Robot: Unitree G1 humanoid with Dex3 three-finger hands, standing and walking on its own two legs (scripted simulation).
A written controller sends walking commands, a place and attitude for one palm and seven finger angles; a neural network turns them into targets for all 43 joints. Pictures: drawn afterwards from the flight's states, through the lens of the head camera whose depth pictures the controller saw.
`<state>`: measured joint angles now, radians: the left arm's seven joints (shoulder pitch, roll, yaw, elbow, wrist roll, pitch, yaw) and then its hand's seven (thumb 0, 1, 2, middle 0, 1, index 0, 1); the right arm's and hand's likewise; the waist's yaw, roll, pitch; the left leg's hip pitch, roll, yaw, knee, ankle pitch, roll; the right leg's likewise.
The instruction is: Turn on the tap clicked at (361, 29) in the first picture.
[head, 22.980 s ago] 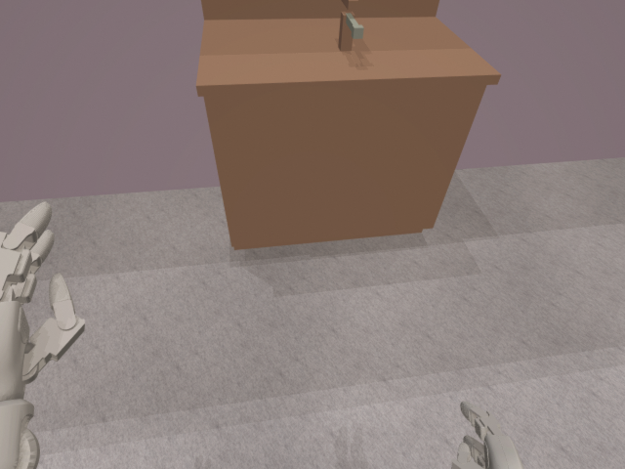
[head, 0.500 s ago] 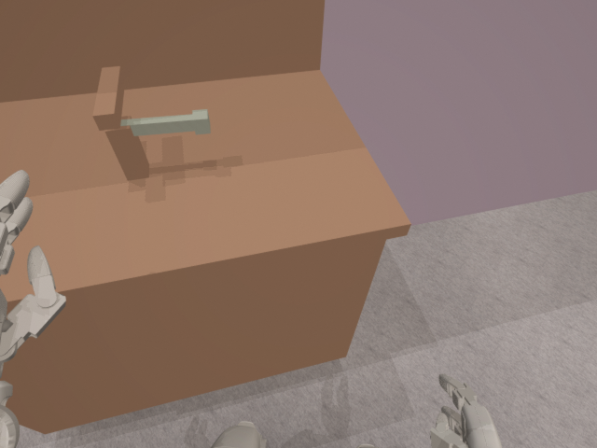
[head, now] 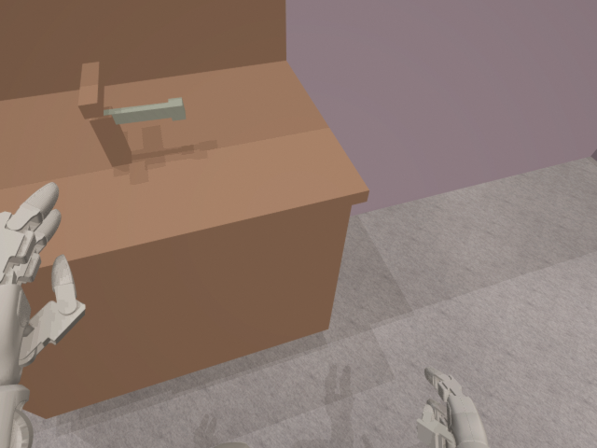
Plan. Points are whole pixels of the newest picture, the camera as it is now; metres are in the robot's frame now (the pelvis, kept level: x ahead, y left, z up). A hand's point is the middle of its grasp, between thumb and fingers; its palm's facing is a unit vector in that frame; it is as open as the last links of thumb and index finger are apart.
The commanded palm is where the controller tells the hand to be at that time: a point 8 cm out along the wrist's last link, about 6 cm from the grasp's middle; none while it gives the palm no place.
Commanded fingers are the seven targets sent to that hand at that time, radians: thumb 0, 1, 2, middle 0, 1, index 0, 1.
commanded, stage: stop stepping back and stand still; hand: left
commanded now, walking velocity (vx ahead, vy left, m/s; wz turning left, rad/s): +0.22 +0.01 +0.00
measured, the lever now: (177, 109) +0.64 +0.26 +0.10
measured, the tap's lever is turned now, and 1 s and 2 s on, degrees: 86 86 86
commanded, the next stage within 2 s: stand and check the lever's angle in 1.58 s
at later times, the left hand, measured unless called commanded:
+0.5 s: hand (6, 409) +0.13 +0.24 +0.16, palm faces +0.47 -0.82 -0.32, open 7.4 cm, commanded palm +0.07 +0.28 +0.17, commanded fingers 0.00 0.90 0.90 -0.20 -0.30 -0.20 -0.30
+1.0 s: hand out of the picture +0.11 +0.27 +0.15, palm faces +0.48 -0.79 -0.38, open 7.4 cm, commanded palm +0.06 +0.30 +0.17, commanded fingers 0.00 0.90 0.90 -0.20 -0.30 -0.20 -0.30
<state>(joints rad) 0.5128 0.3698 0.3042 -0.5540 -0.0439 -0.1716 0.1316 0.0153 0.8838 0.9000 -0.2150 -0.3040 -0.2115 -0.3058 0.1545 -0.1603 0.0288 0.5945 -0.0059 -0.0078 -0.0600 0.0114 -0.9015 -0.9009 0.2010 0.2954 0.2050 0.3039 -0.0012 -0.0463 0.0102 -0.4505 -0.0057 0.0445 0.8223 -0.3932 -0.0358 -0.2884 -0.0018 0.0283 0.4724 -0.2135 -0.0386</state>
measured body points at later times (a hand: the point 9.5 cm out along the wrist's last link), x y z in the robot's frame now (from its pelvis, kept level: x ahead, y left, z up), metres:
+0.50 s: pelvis -0.07 +0.00 -0.02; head -0.11 -0.01 +0.43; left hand +0.10 +0.28 +0.18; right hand +0.08 -0.23 -0.11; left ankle -0.04 +0.14 -0.74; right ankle +0.00 -0.09 -0.73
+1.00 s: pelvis -0.08 +0.01 -0.01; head -0.08 +0.01 +0.44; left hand +0.08 +0.31 +0.17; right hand +0.11 -0.23 -0.08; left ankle -0.07 +0.14 -0.74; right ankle -0.02 -0.08 -0.74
